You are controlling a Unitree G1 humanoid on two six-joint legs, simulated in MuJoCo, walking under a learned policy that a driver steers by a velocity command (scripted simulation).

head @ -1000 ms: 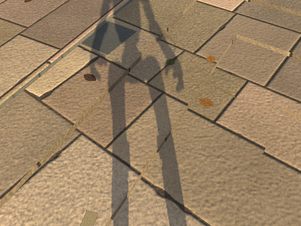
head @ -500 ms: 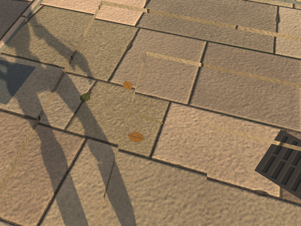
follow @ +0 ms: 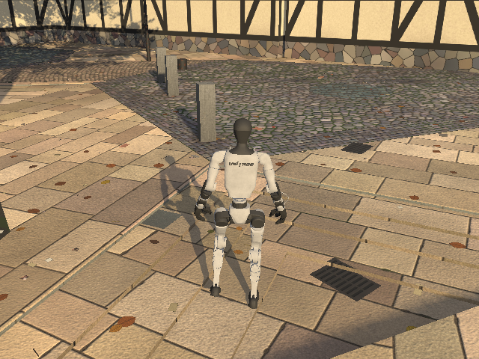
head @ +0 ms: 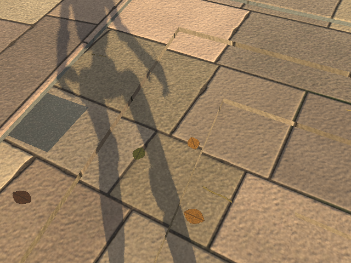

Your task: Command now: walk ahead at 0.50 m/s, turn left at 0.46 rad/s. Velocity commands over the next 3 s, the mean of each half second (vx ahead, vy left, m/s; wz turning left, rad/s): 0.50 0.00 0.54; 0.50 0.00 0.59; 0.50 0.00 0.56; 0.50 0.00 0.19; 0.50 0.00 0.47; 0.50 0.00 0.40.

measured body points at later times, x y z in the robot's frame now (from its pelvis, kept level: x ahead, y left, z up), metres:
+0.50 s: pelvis +0.25 +0.07 +0.00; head +0.29 +0.09 +0.45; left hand +0.32 +0.38 -0.10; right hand +0.44 -0.16 -0.10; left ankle +0.28 +0.17 -0.73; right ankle +0.24 -0.10 -0.65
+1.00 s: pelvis +0.47 +0.08 -0.01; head +0.49 +0.07 +0.44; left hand +0.31 +0.27 -0.14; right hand +0.75 -0.01 -0.11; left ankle +0.46 +0.26 -0.59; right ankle +0.49 -0.04 -0.74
